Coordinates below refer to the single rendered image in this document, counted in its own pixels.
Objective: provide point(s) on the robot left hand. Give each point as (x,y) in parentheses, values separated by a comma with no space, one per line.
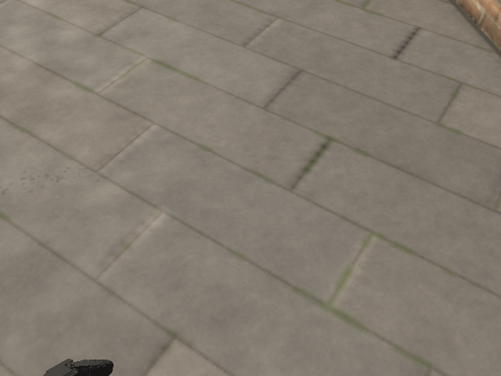
(81,368)

